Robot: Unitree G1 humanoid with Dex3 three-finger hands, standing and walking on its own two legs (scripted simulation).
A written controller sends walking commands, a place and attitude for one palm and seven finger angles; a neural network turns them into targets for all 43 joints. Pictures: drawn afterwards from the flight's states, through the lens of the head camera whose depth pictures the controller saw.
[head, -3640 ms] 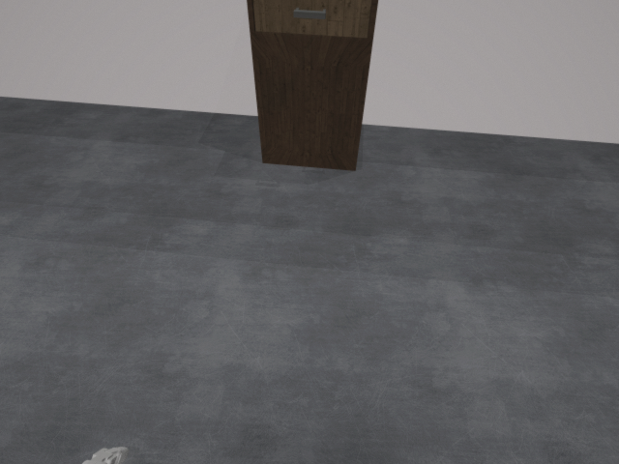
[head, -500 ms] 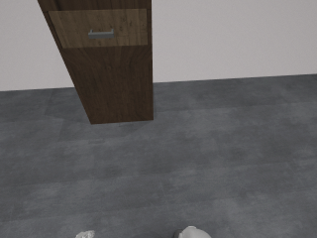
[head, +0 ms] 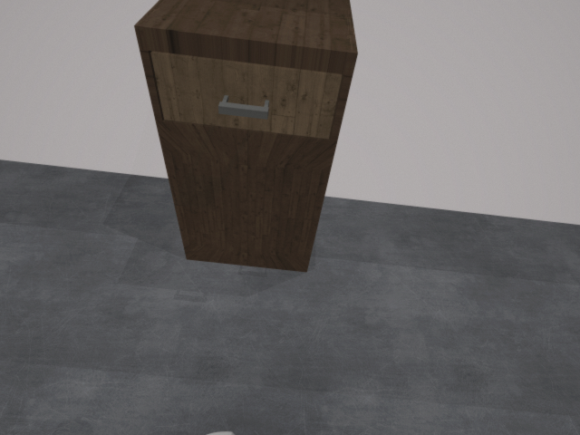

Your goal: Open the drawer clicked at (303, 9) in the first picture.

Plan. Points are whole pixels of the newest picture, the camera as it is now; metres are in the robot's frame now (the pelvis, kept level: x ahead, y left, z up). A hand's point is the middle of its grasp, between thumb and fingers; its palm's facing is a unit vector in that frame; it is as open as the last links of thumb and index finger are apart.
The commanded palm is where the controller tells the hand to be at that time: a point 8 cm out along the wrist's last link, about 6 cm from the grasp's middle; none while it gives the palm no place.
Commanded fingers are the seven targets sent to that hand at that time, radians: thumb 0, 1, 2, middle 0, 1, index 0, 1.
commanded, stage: take the last steps up to it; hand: left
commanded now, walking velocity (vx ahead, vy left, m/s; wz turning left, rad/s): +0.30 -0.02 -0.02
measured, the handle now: (245, 106) +0.83 +0.19 +0.00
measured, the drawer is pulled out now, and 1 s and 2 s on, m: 0.00 0.00 0.00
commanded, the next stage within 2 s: come to a stop and stand still in 0.84 s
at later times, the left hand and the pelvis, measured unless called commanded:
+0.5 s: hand (213, 374) +0.24 +0.14 -0.15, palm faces -0.05 -0.98 -0.21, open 7.4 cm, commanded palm none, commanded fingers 0.00 0.90 0.90 -0.20 -0.30 -0.20 -0.30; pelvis +0.14 -0.03 +0.01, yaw -2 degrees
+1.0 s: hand (220, 396) +0.21 +0.12 -0.18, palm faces +0.12 -0.99 -0.11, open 7.3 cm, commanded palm none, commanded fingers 0.00 0.90 0.90 -0.20 -0.30 -0.20 -0.30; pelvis +0.29 -0.02 +0.00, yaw +0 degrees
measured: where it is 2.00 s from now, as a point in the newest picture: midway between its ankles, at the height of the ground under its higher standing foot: outside the picture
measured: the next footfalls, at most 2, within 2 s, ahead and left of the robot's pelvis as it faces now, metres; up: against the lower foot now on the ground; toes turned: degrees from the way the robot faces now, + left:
right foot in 0.50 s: +0.24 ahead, -0.16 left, +0.00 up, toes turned -11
left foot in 0.94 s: +0.38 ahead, +0.07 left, +0.00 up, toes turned +9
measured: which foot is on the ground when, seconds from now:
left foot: down 0.00-0.52, up 0.54-0.92, down 0.94-1.00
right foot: up 0.00-0.48, down 0.50-0.96, up 0.98-1.00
